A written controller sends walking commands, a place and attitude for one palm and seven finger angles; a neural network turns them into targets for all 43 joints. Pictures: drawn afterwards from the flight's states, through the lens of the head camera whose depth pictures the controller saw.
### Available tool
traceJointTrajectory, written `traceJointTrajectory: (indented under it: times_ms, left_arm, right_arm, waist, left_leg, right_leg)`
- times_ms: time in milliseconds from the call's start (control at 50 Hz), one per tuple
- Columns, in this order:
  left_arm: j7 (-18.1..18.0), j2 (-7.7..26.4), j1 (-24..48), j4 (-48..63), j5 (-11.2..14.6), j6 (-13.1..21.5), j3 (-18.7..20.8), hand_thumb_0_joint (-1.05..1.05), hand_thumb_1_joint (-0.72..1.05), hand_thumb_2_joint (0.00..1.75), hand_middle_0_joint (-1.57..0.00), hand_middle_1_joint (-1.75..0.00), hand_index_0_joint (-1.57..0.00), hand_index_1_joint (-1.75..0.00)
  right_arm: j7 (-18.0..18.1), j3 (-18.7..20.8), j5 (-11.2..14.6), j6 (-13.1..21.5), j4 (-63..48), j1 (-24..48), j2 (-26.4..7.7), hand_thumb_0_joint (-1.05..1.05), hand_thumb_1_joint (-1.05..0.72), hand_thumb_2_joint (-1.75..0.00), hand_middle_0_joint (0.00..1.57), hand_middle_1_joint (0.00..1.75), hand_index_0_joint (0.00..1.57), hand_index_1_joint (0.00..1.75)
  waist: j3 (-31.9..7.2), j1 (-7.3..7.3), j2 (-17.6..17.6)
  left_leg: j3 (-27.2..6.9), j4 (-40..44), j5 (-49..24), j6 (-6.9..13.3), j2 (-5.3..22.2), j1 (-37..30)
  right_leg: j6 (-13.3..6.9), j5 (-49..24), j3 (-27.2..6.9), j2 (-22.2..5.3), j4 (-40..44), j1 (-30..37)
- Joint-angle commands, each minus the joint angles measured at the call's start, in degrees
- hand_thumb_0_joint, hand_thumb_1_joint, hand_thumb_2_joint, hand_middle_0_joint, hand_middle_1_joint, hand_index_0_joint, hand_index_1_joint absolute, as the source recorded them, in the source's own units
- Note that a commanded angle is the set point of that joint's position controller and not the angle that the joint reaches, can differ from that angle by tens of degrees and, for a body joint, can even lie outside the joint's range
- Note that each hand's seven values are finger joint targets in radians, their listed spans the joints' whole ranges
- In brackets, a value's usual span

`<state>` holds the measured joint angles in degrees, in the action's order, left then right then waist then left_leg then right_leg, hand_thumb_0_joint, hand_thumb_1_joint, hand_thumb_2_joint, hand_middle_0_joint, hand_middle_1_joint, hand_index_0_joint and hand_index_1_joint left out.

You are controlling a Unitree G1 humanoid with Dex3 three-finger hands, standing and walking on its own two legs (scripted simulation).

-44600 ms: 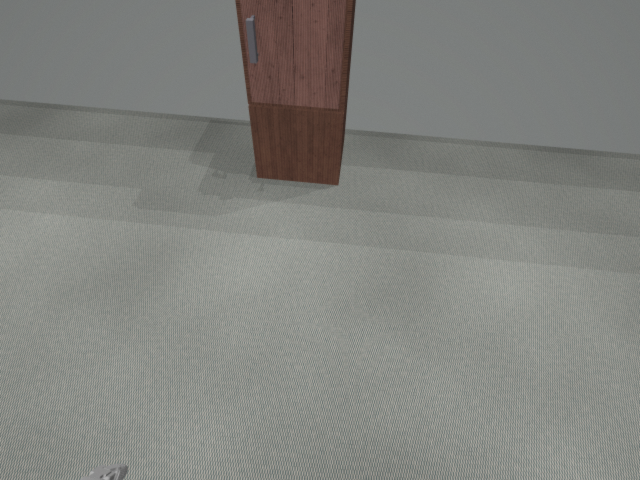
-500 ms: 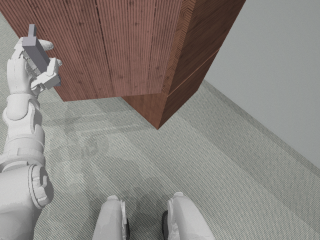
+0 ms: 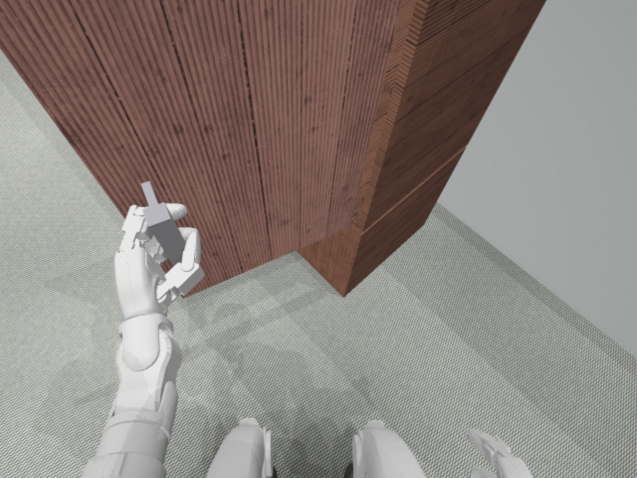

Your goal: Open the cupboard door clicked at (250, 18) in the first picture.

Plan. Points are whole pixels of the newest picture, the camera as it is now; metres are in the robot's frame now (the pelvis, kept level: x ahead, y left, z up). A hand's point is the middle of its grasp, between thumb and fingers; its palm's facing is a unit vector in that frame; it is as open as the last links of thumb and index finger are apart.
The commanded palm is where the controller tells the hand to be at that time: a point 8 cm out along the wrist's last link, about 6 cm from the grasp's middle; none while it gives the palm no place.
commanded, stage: pull the door open along its arc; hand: left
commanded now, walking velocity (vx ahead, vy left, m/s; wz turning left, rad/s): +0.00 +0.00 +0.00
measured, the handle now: (169, 232) +0.42 +0.20 +0.01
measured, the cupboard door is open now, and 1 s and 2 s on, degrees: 74 99 100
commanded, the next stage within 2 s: open thumb and fingers to let go in 0.52 s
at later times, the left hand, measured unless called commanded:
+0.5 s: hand (266, 325) +0.29 +0.07 +0.02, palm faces +0.47 -0.88 +0.01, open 6.3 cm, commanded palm +0.22 +0.09 +0.02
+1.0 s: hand (280, 329) +0.29 +0.05 +0.02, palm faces +0.46 -0.89 -0.02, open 9.6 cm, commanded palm +0.23 +0.09 +0.02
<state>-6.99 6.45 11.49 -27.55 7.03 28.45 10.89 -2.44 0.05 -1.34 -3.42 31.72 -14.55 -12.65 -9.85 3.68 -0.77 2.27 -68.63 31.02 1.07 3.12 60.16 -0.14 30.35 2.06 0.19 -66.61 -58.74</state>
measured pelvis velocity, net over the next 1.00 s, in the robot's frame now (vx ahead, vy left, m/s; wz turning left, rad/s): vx -0.01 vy -0.05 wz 0.09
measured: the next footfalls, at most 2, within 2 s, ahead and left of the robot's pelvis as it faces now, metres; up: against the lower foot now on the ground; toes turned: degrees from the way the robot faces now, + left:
none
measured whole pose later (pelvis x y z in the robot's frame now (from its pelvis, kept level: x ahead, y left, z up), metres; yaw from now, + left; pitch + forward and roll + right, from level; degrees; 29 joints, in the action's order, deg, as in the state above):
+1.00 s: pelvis -0.01 -0.05 -0.01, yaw +5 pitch +19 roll +1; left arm -34.8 -6.6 -1.8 -19.1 -7.4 25.6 -9.5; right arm -0.5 0.3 -5.5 4.1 35.4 -9.1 -9.8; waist -10.7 0.5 -1.0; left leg -2.6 -69.1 29.2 -3.1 1.4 58.8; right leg -4.5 32.8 6.8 -1.3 -70.6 -56.9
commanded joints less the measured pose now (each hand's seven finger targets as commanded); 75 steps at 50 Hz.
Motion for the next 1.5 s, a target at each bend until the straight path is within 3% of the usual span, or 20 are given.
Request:
traceJointTrajectory:
  times_ms: [0, 80, 140, 220, 360, 480, 520, 580, 600, 620, 800, 840, 1000, 1040, 1120, 1180, 1240, 1340, 1400, 1480]
  left_arm:
    - [-13.1, 5.1, -0.6, 14.2, -2.9, 4.5, 3.9, 0.0, 0.9, 0.9, -0.4, -1.35, -0.4, -1.35]
    - [-22.3, -0.1, -0.6, 15.1, -7.4, 4.2, -0.3, 0.0, 0.9, 0.9, -0.4, -1.35, -0.4, -1.35]
    - [-25.5, -4.3, -1.9, 15.6, -10.8, 3.8, -6.0, 0.0, 0.9, 0.9, -0.4, -1.35, -0.4, -1.35]
    - [-25.7, -6.7, -2.4, 17.8, -13.3, 3.9, -11.0, 0.0, 0.9, 0.9, -0.4, -1.35, -0.4, -1.35]
    - [-25.1, -13.4, -10.8, 20.8, -12.6, 3.2, -18.5, 0.0, 0.9, 0.9, -0.4, -1.35, -0.4, -1.35]
    - [-26.1, -16.7, -16.4, 23.5, -16.6, 1.9, -23.8, 0.0, 0.9, 0.9, -0.4, -1.35, -0.4, -1.35]
    - [-26.5, -18.4, -17.0, 24.9, -17.4, 1.1, -25.7, 0.0, 0.9, 0.9, -0.4, -1.35, -0.4, -1.35]
    - [-27.8, -16.5, -11.9, 23.5, -17.2, 0.2, -23.5, 0.0, 0.9, 0.9, -0.4, -1.35, -0.4, -1.35]
    - [-28.5, -14.1, -5.6, 23.2, -16.9, 0.5, -21.4, 0.0, 0.9, 0.9, -0.4, -1.35, -0.4, -1.35]
    - [-28.8, -14.0, -5.4, 22.6, -16.7, 0.7, -20.6, 0.0, 0.83, 0.87, -0.4, -1.34, -0.4, -1.34]
    - [-27.7, -14.7, -5.3, 20.4, -15.3, 0.3, -20.6, 0.0, 0.2, 0.6, -0.35, -1.27, -0.35, -1.27]
    - [-27.7, -15.4, -2.8, 20.4, -15.3, 0.3, -21.4, 0.0, 0.06, 0.54, -0.34, -1.26, -0.34, -1.26]
    - [-28.2, -15.9, -3.8, 19.9, -15.7, 0.5, -21.5, 0.0, -0.5, 0.3, -0.3, -1.2, -0.3, -1.2]
    - [-28.3, -16.3, -3.4, 19.7, -15.6, 0.3, -21.8, 0.0, -0.5, 0.3, -0.3, -1.2, -0.3, -1.2]
    - [-28.9, -16.0, -0.4, 18.5, -15.7, 0.0, -21.4, 0.0, -0.5, 0.3, -0.27, -1.0, -0.27, -1.0]
    - [-29.4, -16.7, -1.2, 19.0, -16.5, -0.1, -22.0, 0.0, -0.5, 0.3, -0.24, -0.85, -0.24, -0.85]
    - [-29.7, -18.8, 0.1, 18.3, -16.9, -0.7, -24.0, 0.0, -0.5, 0.3, -0.22, -0.7, -0.22, -0.7]
    - [-30.2, -17.3, 2.1, 17.9, -16.5, -1.1, -22.4, 0.0, -0.5, 0.3, -0.18, -0.45, -0.18, -0.45]
    - [-30.3, -18.7, 1.4, 17.7, -16.5, -1.4, -23.2, 0.0, -0.5, 0.3, -0.15, -0.3, -0.15, -0.3]
    - [-30.6, -18.9, 2.9, 17.9, -16.5, -1.7, -23.2, 0.0, -0.5, 0.3, -0.15, -0.3, -0.15, -0.3]
  right_arm:
    - [0.0, 3.1, -1.9, 1.9, -6.2, -1.0, -6.6, 0.0, -0.9, -0.9, 0.2, 0.3, 0.2, 0.3]
    - [0.2, 3.0, -3.1, 2.2, -5.8, 1.2, -5.3, 0.0, -0.9, -0.9, 0.2, 0.3, 0.2, 0.3]
    - [0.2, 3.2, -3.6, 2.8, -5.3, 2.2, -4.6, 0.0, -0.9, -0.9, 0.2, 0.3, 0.2, 0.3]
    - [0.6, 3.3, -3.9, 3.8, -4.8, 3.2, -4.0, 0.0, -0.9, -0.9, 0.2, 0.3, 0.2, 0.3]
    - [0.7, 2.7, -3.9, 6.7, -5.1, 5.5, -2.8, 0.0, -0.9, -0.9, 0.2, 0.3, 0.2, 0.3]
    - [1.1, 2.3, -4.5, 9.5, -5.5, 6.3, -2.0, 0.0, -0.9, -0.9, 0.2, 0.3, 0.2, 0.3]
    - [1.1, 2.0, -4.6, 10.5, -5.5, 7.0, -1.7, 0.0, -0.9, -0.9, 0.2, 0.3, 0.2, 0.3]
    - [1.7, 1.9, -4.5, 10.9, -4.7, 7.3, -2.0, 0.0, -0.9, -0.9, 0.2, 0.3, 0.2, 0.3]
    - [2.1, 2.0, -4.5, 10.8, -3.8, 7.6, -2.2, 0.0, -0.9, -0.9, 0.2, 0.3, 0.2, 0.3]
    - [2.3, 2.1, -4.6, 10.8, -3.6, 7.9, -2.0, 0.0, -0.9, -0.9, 0.2, 0.3, 0.2, 0.3]
    - [2.6, 2.3, -4.1, 10.3, -4.2, 7.6, -2.0, 0.0, -0.9, -0.9, 0.2, 0.3, 0.2, 0.3]
    - [2.7, 2.2, -4.2, 10.4, -4.0, 7.4, -2.1, 0.0, -0.9, -0.9, 0.2, 0.3, 0.2, 0.3]
    - [2.5, 2.3, -4.3, 10.4, -4.4, 7.5, -2.2, 0.0, -0.9, -0.9, 0.2, 0.3, 0.2, 0.3]
    - [2.4, 2.3, -4.2, 10.4, -4.4, 7.6, -2.3, 0.0, -0.9, -0.9, 0.2, 0.3, 0.2, 0.3]
    - [2.5, 2.2, -4.2, 10.3, -4.0, 8.0, -2.4, 0.0, -0.9, -0.9, 0.2, 0.3, 0.2, 0.3]
    - [2.4, 2.3, -4.3, 10.4, -4.4, 7.9, -2.5, 0.0, -0.9, -0.9, 0.2, 0.3, 0.2, 0.3]
    - [2.1, 2.1, -4.3, 10.5, -4.1, 7.8, -2.5, 0.0, -0.9, -0.9, 0.2, 0.3, 0.2, 0.3]
    - [2.3, 2.1, -4.3, 10.3, -3.9, 8.2, -2.6, 0.0, -0.9, -0.9, 0.2, 0.3, 0.2, 0.3]
    - [2.2, 2.0, -4.2, 10.2, -4.1, 8.5, -2.5, 0.0, -0.9, -0.9, 0.2, 0.3, 0.2, 0.3]
    - [2.1, 1.9, -4.2, 10.3, -4.2, 8.9, -2.6, 0.0, -0.9, -0.9, 0.2, 0.3, 0.2, 0.3]
  waist:
    - [-21.1, -4.96, 0.8]
    - [-20.1, -4.54, 2.4]
    - [-20.6, -3.87, 2.3]
    - [-20.5, -3.21, 2.6]
    - [-18.4, -3.07, 2.9]
    - [-17.3, -2.48, 6.0]
    - [-17.6, -2.44, 4.8]
    - [-14.6, -1.73, 5.7]
    - [-14.6, -0.93, 6.0]
    - [-15.4, -1.67, 5.5]
    - [-17.5, -2.03, 6.5]
    - [-17.5, -1.19, 6.9]
    - [-18.0, -2.22, 5.6]
    - [-17.3, -1.92, 5.6]
    - [-15.7, -1.71, 5.3]
    - [-17.6, -2.38, 3.4]
    - [-17.1, -1.75, 3.2]
    - [-17.4, -1.76, 4.0]
    - [-16.8, -1.95, 3.9]
    - [-16.9, -1.98, 3.6]
  left_leg:
    - [-2.5, 7.8, -24.5, -1.5, -2.3, -13.5]
    - [-2.6, 7.2, -21.3, -1.3, -2.9, -12.2]
    - [-2.3, 7.2, -20.1, -1.3, -3.2, -13.0]
    - [-2.1, 7.2, -19.3, -0.9, -3.5, -13.5]
    - [-2.2, 7.5, -17.7, -0.9, -3.9, -13.4]
    - [-3.0, 6.5, -16.0, -0.9, -4.1, -11.2]
    - [-2.9, 6.0, -14.9, -0.8, -4.3, -11.2]
    - [-3.4, 5.1, -11.9, -1.0, -4.3, -9.2]
    - [-3.4, 4.0, -10.7, -1.0, -4.3, -8.0]
    - [-3.4, 3.8, -9.9, -1.1, -4.5, -7.4]
    - [-3.2, 4.1, -10.2, -1.0, -4.5, -7.4]
    - [-3.3, 3.8, -10.0, -0.8, -4.5, -7.6]
    - [-3.3, 4.8, -11.0, -0.8, -4.4, -9.0]
    - [-3.1, 4.9, -10.5, -0.8, -4.4, -9.3]
    - [-3.3, 5.4, -8.6, -0.7, -4.3, -8.9]
    - [-3.4, 5.8, -10.3, -0.7, -4.2, -10.5]
    - [-3.4, 6.0, -10.6, -0.7, -4.2, -11.3]
    - [-3.4, 6.0, -9.5, -0.7, -4.2, -10.9]
    - [-3.8, 6.6, -9.0, -0.8, -4.1, -11.3]
    - [-3.9, 6.6, -8.5, -0.8, -4.2, -11.3]
  right_leg:
    - [-1.2, -24.6, 1.3, 1.0, 4.2, 16.0]
    - [-1.2, -22.6, 0.9, 0.7, 5.0, 16.1]
    - [-1.1, -22.8, 0.6, 0.3, 6.0, 16.7]
    - [-1.1, -24.2, -0.3, -0.1, 7.3, 18.3]
    - [-0.9, -24.6, -0.7, -0.8, 9.4, 19.6]
    - [-0.5, -24.7, -1.9, -1.8, 9.7, 19.3]
    - [-0.5, -23.3, -1.9, -2.0, 9.6, 18.1]
    - [-0.5, -17.8, -2.9, -2.2, 10.9, 15.8]
    - [0.0, -16.2, -4.4, -2.9, 11.3, 15.0]
    - [0.1, -14.6, -5.3, -3.2, 11.7, 15.6]
    - [0.3, -15.7, -5.9, -3.6, 12.1, 18.0]
    - [0.5, -15.9, -5.8, -3.6, 12.0, 17.3]
    - [-0.5, -14.4, -3.2, -2.5, 10.6, 15.9]
    - [-0.4, -13.8, -3.0, -2.4, 10.9, 15.2]
    - [-0.9, -8.6, -2.4, -2.0, 11.2, 13.2]
    - [-1.5, -10.0, -1.1, -1.4, 9.9, 13.0]
    - [-1.6, -10.5, -0.1, -1.2, 9.3, 11.8]
    - [-1.5, -8.6, -0.5, -1.1, 9.9, 11.8]
    - [-1.7, -7.6, 0.4, -0.9, 9.5, 11.0]
    - [-1.8, -6.6, 0.8, -0.7, 9.2, 10.4]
